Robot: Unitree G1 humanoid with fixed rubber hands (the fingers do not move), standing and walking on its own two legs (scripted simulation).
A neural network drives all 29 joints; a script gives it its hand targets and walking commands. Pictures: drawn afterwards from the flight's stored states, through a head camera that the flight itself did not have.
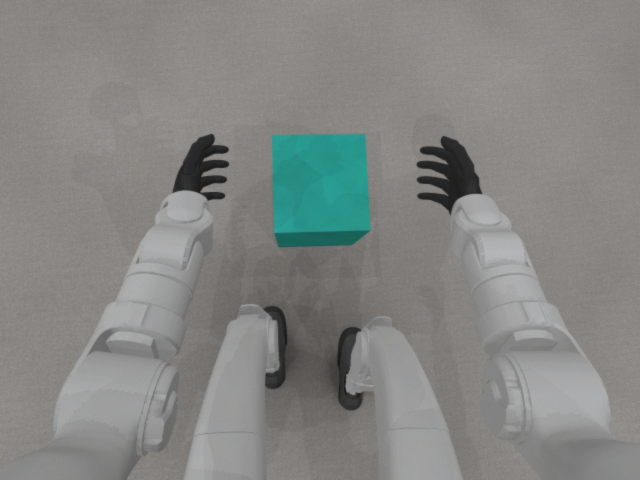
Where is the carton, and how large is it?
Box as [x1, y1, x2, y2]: [272, 134, 370, 246]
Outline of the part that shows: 272,135 274,233 278,246 352,244 370,230 364,134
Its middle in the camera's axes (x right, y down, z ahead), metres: +0.00 -0.11 +0.93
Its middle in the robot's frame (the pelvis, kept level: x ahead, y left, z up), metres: +0.53 -0.02 -0.55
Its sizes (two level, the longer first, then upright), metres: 0.210 0.200 0.250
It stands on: the floor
